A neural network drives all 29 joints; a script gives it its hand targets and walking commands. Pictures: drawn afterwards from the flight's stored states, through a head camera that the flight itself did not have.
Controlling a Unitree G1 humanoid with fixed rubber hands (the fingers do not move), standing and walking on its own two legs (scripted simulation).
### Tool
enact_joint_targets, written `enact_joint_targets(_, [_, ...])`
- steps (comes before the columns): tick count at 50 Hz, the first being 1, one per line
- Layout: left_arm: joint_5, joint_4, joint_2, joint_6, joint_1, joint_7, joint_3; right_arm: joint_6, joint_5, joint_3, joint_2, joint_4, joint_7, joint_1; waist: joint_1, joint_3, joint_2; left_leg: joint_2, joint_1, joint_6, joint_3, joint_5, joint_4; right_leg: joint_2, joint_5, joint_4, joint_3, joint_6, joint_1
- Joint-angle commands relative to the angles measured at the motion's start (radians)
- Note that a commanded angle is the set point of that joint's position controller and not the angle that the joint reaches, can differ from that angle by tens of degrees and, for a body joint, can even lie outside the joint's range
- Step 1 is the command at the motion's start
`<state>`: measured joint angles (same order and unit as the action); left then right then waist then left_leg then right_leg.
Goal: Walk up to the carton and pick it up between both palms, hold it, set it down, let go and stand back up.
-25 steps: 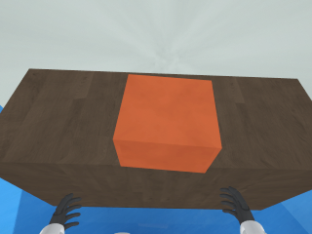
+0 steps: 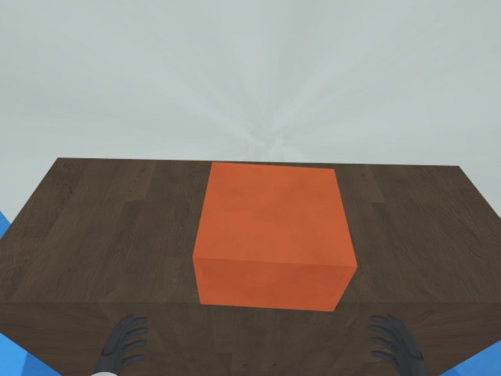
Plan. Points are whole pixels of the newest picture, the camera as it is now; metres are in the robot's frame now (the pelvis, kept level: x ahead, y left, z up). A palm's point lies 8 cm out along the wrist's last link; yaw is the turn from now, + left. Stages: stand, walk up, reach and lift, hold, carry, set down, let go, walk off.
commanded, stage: reach and lift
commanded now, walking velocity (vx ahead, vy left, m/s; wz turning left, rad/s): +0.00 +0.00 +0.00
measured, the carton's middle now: (270, 233) +0.41 -0.01 -0.04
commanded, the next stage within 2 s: none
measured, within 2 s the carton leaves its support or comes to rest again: neither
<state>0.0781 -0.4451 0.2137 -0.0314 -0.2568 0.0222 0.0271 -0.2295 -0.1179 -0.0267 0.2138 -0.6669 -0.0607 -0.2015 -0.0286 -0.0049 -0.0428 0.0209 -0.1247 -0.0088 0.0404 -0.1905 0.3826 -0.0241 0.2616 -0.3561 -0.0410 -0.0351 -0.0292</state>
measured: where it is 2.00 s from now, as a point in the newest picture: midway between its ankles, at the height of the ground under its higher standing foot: outside the picture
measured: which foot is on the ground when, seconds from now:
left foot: down 0.00-1.00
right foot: down 0.00-1.00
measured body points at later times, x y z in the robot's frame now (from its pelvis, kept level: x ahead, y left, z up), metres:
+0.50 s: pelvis +0.00 +0.00 +0.00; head -0.04 +0.01 +0.45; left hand +0.18 +0.23 -0.03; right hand +0.18 -0.24 -0.03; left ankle +0.01 +0.12 -0.74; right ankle -0.04 -0.09 -0.74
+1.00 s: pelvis +0.00 -0.01 +0.00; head -0.03 +0.00 +0.45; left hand +0.24 +0.22 +0.01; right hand +0.22 -0.24 +0.01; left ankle +0.01 +0.12 -0.74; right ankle -0.04 -0.09 -0.74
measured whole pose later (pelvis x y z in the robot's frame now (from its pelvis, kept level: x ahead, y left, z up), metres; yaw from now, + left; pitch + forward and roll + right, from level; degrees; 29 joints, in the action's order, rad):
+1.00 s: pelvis +0.00 -0.01 +0.00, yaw -1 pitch -4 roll +1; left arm 0.24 -0.42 0.29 0.20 -0.13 0.01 -0.04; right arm -0.21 -0.29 0.01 0.24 -0.42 0.01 -0.16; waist -0.01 0.02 -0.03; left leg 0.02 -0.12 -0.02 0.05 -0.19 0.37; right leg -0.03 0.27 -0.39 -0.01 -0.04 -0.05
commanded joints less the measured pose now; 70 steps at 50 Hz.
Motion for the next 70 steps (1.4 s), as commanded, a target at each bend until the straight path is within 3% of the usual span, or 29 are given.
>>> enact_joint_targets(1, [0.013, 0.128, 0.092, 0.067, 0.039, 0.002, 0.024, -0.031, -0.018, -0.033, 0.141, 0.153, -0.001, 0.047, -0.001, 0.004, 0.046, -0.028, 0.214, -0.034, -0.012, 0.297, -0.02, 0.007, -0.16, 0.124, 0.022, 0.022, -0.259])
enact_joint_targets(22, [0.097, 0.162, 0.134, 0.309, -0.009, -0.014, -0.012, -0.115, -0.1, -0.009, 0.121, 0.321, 0.032, -0.041, 0.008, -0.047, 0.038, -0.025, 0.183, -0.025, -0.021, 0.242, -0.012, 0.029, -0.188, 0.1, 0.067, 0.024, -0.253])
enact_joint_targets(34, [0.141, 0.111, 0.174, 0.406, 0.101, -0.018, -0.033, -0.151, -0.136, 0.003, 0.112, 0.314, 0.049, 0.046, 0.017, -0.053, 0.034, -0.02, 0.131, -0.01, -0.031, 0.134, -0.007, 0.04, -0.118, 0.081, 0.09, 0.025, -0.273])
enact_joint_targets(42, [0.172, 0.126, 0.194, 0.328, 0.225, -0.009, -0.038, -0.069, -0.157, 0.001, 0.139, 0.355, 0.059, 0.142, 0.02, -0.005, 0.034, -0.016, 0.146, -0.005, -0.034, 0.124, -0.026, 0.037, -0.103, 0.091, 0.093, 0.027, -0.291])
enact_joint_targets(59, [0.161, 0.248, 0.215, 0.111, 0.409, -0.038, 0.038, 0.102, -0.209, -0.017, 0.203, 0.488, 0.082, 0.294, 0.017, 0.138, 0.036, -0.018, 0.242, -0.006, -0.038, 0.294, -0.041, 0.021, -0.285, 0.115, 0.083, 0.047, -0.258])
enact_joint_targets(70, [0.149, 0.262, 0.236, -0.006, 0.572, -0.059, 0.096, 0.173, -0.241, -0.015, 0.249, 0.47, 0.1, 0.456, 0.028, 0.227, 0.033, -0.019, 0.26, -0.006, -0.037, 0.352, -0.03, 0.015, -0.394, 0.1, 0.074, 0.062, -0.235])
